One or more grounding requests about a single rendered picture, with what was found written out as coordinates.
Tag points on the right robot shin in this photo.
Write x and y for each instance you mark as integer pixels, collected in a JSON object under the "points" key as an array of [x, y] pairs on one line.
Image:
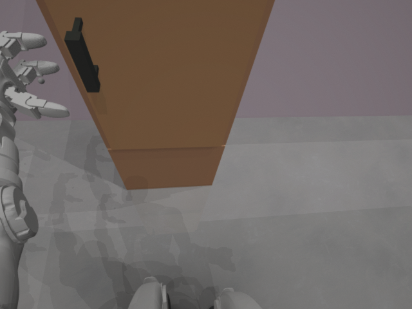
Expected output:
{"points": [[227, 290]]}

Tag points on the handle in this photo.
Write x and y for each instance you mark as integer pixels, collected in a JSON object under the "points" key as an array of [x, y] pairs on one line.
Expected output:
{"points": [[79, 52]]}

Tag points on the left robot hand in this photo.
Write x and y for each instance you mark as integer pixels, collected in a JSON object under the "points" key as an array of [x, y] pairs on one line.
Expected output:
{"points": [[23, 74]]}

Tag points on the left robot thigh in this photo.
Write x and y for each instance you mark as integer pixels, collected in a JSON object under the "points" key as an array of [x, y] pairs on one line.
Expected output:
{"points": [[150, 296]]}

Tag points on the left robot upper arm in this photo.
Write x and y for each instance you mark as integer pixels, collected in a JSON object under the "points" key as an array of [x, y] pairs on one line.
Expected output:
{"points": [[18, 223]]}

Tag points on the left robot forearm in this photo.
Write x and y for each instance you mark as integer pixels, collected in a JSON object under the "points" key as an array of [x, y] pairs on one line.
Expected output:
{"points": [[9, 155]]}

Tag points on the cupboard door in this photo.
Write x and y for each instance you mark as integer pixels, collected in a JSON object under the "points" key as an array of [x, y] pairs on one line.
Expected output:
{"points": [[169, 70]]}

